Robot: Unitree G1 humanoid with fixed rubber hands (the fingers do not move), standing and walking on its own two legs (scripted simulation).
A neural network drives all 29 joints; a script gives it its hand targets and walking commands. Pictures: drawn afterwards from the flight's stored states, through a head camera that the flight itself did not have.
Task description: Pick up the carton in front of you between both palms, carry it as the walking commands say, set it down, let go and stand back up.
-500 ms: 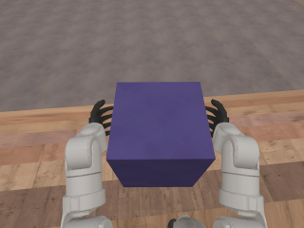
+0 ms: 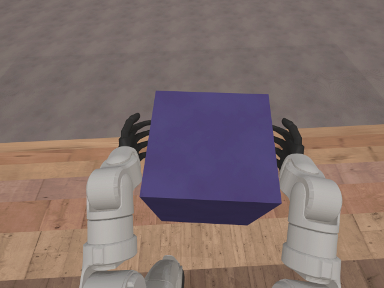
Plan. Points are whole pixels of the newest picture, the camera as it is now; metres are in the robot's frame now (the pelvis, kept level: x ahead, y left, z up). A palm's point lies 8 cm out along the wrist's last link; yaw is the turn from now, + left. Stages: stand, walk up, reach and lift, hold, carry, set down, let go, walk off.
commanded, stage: carry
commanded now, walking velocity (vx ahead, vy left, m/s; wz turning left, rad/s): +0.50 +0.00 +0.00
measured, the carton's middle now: (207, 166) +0.34 +0.02 +0.05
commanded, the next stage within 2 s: none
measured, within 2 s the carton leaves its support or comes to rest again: neither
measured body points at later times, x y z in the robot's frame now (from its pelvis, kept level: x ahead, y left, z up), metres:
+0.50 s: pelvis +0.32 +0.06 -0.23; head +0.36 +0.07 +0.22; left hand +0.65 +0.22 -0.18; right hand +0.66 -0.08 -0.17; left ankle +0.16 +0.07 -0.85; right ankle +0.51 -0.05 -0.91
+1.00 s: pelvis +0.70 +0.10 -0.45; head +0.68 +0.10 +0.00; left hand +1.03 +0.26 -0.37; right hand +1.02 -0.05 -0.38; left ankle +0.80 +0.18 -1.17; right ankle +0.51 +0.03 -0.98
